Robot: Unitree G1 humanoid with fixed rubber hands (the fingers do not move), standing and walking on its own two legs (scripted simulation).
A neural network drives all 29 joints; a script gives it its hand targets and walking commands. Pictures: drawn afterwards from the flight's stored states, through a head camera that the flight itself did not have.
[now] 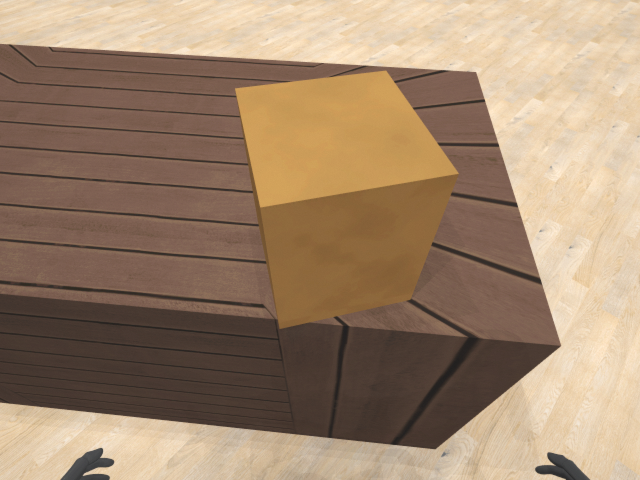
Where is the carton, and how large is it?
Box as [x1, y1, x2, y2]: [235, 71, 458, 328]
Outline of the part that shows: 386,71 235,88 257,218 279,328 410,299 458,173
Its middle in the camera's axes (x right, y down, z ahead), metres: +0.01 -0.05 +0.53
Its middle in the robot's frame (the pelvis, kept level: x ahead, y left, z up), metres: +0.45 -0.01 +0.09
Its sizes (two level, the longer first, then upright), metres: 0.210 0.200 0.250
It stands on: a pedestal, 0.72 m high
